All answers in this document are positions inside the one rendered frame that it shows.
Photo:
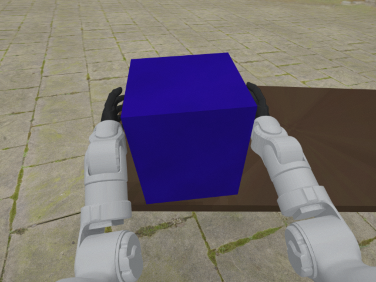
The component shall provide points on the carton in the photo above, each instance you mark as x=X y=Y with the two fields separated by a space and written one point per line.
x=188 y=122

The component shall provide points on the robot left hand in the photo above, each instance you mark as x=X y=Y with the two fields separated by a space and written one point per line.
x=111 y=109

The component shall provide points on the table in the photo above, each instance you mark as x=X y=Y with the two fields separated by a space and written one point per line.
x=336 y=129

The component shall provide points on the robot right forearm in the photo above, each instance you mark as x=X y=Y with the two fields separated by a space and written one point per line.
x=299 y=194

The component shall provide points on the robot right hand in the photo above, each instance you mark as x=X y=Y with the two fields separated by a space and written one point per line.
x=262 y=108

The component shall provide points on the robot left forearm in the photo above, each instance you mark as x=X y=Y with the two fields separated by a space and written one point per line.
x=105 y=180

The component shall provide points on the left robot upper arm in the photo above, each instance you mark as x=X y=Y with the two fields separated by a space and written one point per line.
x=108 y=257

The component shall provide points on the right robot upper arm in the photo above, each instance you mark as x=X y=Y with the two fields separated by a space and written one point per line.
x=324 y=250

